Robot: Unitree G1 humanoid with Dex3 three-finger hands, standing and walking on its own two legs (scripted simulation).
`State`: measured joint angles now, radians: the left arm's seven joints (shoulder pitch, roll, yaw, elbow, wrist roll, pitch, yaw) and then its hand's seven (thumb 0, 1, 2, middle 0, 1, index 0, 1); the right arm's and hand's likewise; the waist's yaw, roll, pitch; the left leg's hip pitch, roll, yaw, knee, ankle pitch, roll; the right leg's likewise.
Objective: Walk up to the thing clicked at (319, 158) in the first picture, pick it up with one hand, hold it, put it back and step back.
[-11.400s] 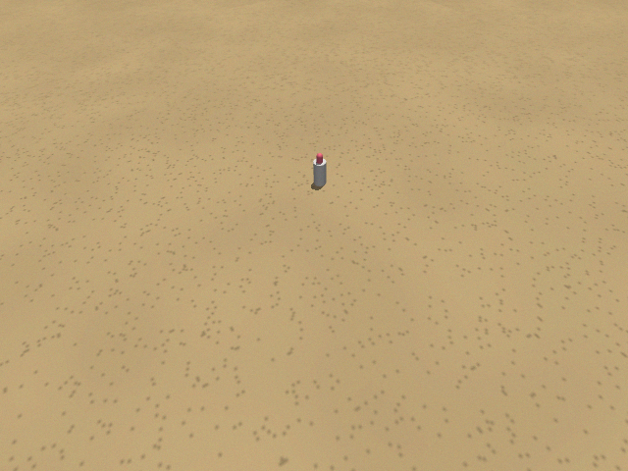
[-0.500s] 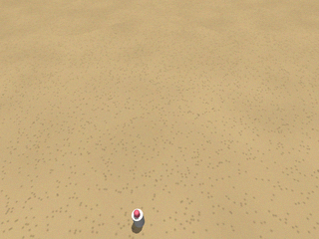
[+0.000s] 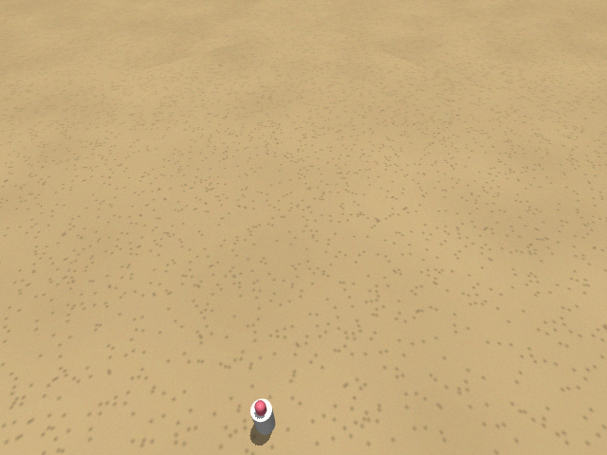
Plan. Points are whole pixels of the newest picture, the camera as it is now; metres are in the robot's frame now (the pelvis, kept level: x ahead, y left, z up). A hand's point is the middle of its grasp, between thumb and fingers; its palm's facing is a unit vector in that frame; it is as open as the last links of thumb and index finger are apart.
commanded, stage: stand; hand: left
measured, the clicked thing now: (262, 414) +0.39 +0.16 -0.69
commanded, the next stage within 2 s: go down in 0.30 s
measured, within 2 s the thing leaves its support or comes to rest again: neither
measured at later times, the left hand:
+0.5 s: hand out of the picture +0.10 +0.25 -0.16, palm faces +0.06 -0.94 -0.34, open 8.1 cm
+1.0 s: hand out of the picture +0.14 +0.27 -0.18, palm faces +0.05 -0.94 -0.33, open 16.0 cm
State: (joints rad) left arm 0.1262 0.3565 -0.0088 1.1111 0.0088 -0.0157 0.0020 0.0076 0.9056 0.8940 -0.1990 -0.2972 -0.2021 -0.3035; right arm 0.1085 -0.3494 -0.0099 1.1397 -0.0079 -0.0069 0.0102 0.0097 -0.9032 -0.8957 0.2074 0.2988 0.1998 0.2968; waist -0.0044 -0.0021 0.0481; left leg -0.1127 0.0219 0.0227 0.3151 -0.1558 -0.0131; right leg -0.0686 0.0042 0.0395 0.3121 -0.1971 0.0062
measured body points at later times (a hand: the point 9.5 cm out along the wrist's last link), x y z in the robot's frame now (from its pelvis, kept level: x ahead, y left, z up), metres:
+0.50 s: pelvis +0.00 +0.00 -0.01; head +0.02 +0.00 +0.44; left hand +0.10 +0.30 -0.13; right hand +0.09 -0.29 -0.13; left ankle +0.01 +0.13 -0.75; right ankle -0.01 -0.12 -0.75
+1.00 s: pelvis +0.00 +0.01 -0.06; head +0.07 +0.02 +0.39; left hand +0.14 +0.32 -0.16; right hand +0.15 -0.25 -0.15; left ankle +0.01 +0.13 -0.75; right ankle -0.01 -0.12 -0.75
